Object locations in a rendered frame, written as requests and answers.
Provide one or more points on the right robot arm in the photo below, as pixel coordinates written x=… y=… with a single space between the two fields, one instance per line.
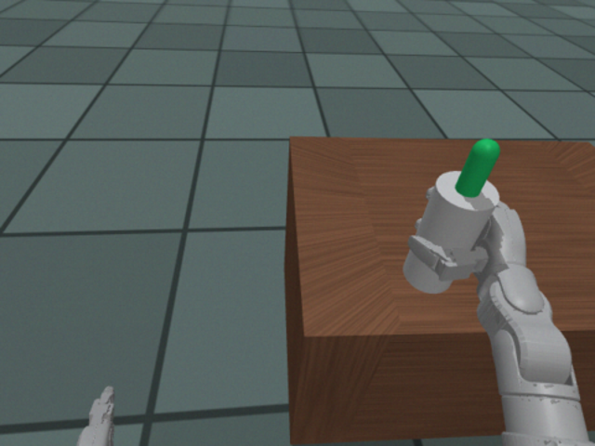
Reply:
x=533 y=361

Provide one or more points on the bottle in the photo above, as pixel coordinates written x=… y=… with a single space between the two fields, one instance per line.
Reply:
x=458 y=209

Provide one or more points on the left robot hand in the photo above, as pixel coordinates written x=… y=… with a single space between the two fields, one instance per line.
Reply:
x=101 y=428

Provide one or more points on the right robot hand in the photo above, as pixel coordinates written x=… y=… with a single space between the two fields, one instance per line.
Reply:
x=501 y=241

